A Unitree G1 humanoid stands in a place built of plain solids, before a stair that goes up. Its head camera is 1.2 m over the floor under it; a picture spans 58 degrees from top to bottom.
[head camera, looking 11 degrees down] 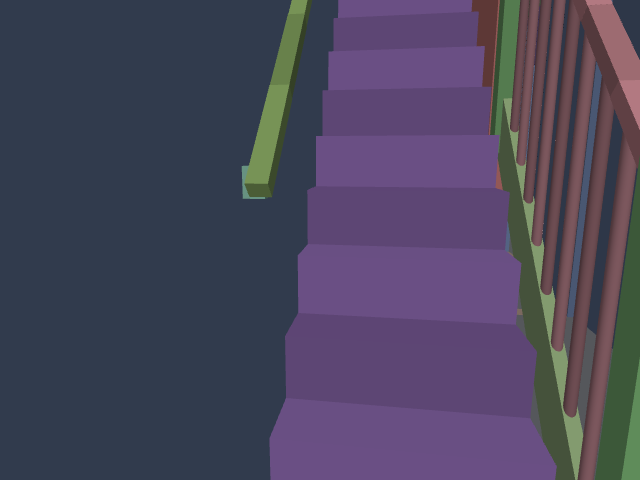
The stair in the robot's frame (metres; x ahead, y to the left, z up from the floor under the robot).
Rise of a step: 0.21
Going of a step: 0.21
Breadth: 0.75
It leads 8 degrees to the right of straight ahead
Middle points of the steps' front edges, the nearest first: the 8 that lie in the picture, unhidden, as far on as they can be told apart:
1.02 -0.23 0.43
1.23 -0.26 0.64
1.43 -0.29 0.86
1.64 -0.32 1.07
1.84 -0.35 1.28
2.05 -0.38 1.50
2.25 -0.41 1.71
2.45 -0.44 1.93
